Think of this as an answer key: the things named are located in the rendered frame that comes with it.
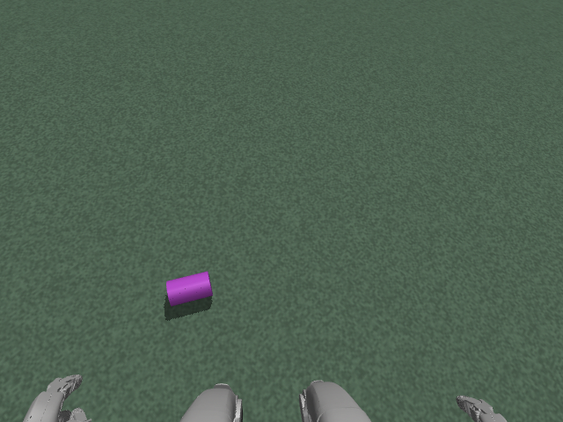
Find can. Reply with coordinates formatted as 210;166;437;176
166;272;213;306

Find right robot hand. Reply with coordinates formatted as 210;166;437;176
457;396;508;422

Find left robot hand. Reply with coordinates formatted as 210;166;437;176
23;375;91;422

